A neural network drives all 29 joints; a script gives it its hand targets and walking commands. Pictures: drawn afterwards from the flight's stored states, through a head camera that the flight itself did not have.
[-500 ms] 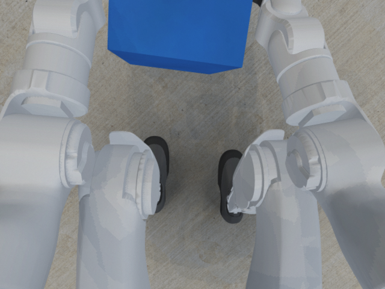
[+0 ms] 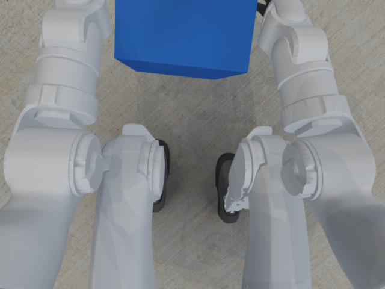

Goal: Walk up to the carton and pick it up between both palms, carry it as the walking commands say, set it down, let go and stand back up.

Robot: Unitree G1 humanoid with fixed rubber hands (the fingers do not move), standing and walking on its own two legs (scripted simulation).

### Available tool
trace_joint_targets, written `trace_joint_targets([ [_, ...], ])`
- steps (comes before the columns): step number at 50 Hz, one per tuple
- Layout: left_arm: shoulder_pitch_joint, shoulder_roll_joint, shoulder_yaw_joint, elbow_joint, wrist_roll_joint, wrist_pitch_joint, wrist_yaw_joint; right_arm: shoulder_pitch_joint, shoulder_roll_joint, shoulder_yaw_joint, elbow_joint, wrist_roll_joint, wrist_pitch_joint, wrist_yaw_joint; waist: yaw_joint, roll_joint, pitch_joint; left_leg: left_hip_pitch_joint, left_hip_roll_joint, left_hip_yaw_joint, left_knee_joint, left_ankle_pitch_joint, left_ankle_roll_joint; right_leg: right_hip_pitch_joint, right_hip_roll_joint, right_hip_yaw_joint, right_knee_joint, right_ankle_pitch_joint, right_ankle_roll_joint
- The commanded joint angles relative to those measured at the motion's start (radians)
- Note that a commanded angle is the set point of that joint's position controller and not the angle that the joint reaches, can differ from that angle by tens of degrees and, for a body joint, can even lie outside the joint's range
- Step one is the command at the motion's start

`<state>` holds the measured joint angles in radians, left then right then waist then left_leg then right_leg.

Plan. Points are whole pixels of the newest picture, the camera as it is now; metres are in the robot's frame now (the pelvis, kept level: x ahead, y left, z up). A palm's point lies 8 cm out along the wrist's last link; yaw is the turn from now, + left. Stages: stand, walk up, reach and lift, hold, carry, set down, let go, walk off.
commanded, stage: reach and lift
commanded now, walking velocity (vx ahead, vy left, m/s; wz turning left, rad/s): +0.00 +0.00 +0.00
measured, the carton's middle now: out of the picture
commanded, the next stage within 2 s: none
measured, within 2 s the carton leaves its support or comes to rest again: neither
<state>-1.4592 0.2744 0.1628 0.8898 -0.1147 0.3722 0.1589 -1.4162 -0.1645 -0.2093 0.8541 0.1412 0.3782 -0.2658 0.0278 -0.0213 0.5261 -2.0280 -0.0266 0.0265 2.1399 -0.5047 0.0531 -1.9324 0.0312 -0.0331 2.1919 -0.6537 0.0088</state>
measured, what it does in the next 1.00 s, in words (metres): rises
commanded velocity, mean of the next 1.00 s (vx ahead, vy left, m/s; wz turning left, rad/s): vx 0.00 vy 0.00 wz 0.00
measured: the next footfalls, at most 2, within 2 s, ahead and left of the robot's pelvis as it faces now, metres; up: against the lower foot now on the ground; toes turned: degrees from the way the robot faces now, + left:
none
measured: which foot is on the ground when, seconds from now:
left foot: down 0.00-1.00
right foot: down 0.00-1.00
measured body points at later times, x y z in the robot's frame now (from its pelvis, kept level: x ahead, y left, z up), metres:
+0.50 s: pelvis -0.01 +0.00 +0.05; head +0.31 +0.03 +0.35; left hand +0.54 +0.17 -0.05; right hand +0.54 -0.11 -0.05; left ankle +0.15 +0.10 -0.36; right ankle +0.12 -0.12 -0.36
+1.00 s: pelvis -0.02 +0.00 +0.10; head +0.28 +0.04 +0.42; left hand +0.52 +0.17 +0.03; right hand +0.52 -0.10 +0.03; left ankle +0.15 +0.10 -0.36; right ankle +0.12 -0.12 -0.36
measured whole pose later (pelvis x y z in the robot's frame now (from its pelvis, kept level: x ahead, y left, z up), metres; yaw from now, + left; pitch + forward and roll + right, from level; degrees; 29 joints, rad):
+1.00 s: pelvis -0.02 +0.00 +0.10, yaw +1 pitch +15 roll -3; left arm -1.31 0.18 0.23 0.73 -0.04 0.46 0.17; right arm -1.28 -0.11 -0.29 0.72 0.04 0.47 -0.21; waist 0.03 -0.02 0.52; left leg -1.63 -0.05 -0.01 1.82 -0.45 0.04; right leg -1.54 0.03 -0.03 1.85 -0.58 0.01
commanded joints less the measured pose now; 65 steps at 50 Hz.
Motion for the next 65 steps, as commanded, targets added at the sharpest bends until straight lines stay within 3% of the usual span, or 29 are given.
trace_joint_targets([
  [1, -0.681, -1.286, -0.325, -0.294, -0.068, -0.004, -0.311, -0.903, 1.141, 0.334, -0.470, 0.051, -0.060, 0.337, -0.017, 0.059, -2.240, 1.021, -0.117, -0.044, -0.247, 0.387, -0.046, 0.520, 0.150, -0.038, -0.298, 0.349, -0.013],
  [8, -0.705, -1.303, -0.357, -0.342, -0.065, 0.008, -0.300, -0.846, 1.164, 0.330, -0.441, 0.019, -0.035, 0.345, -0.046, 0.083, -2.286, 1.090, -0.118, -0.058, -0.304, 0.365, -0.056, 0.523, 0.148, -0.037, -0.349, 0.330, -0.016],
  [12, -0.715, -1.320, -0.402, -0.397, -0.084, 0.020, -0.297, -0.856, 1.179, 0.372, -0.498, 0.035, -0.023, 0.342, -0.048, 0.087, -2.411, 1.158, -0.124, -0.053, -0.318, 0.407, -0.057, 0.604, 0.151, -0.030, -0.368, 0.370, -0.014],
  [21, -0.654, -1.350, -0.398, -0.364, -0.071, 0.052, -0.295, -0.863, 1.192, 0.404, -0.522, 0.040, 0.002, 0.344, -0.040, 0.075, -2.389, 1.177, -0.129, -0.053, -0.377, 0.359, -0.051, 0.661, 0.150, -0.013, -0.440, 0.342, -0.011],
  [39, -0.651, -1.407, -0.430, -0.396, -0.072, 0.074, -0.292, -0.794, 1.221, 0.378, -0.467, 0.015, 0.025, 0.361, -0.092, 0.112, -2.385, 1.313, -0.127, -0.080, -0.505, 0.284, -0.063, 0.736, 0.150, 0.001, -0.569, 0.302, -0.018],
  [54, -0.593, -1.455, -0.476, -0.414, -0.073, 0.082, -0.281, -0.754, 1.228, 0.394, -0.484, 0.016, 0.022, 0.375, -0.119, 0.139, -2.394, 1.436, -0.122, -0.108, -0.610, 0.256, -0.076, 0.818, 0.148, 0.016, -0.670, 0.292, -0.022],
  [65, -0.545, -1.464, -0.508, -0.428, -0.070, 0.089, -0.276, -0.708, 1.241, 0.416, -0.493, 0.023, 0.027, 0.374, -0.119, 0.142, -2.388, 1.493, -0.117, -0.122, -0.689, 0.243, -0.079, 0.916, 0.141, 0.039, -0.752, 0.295, -0.022],
])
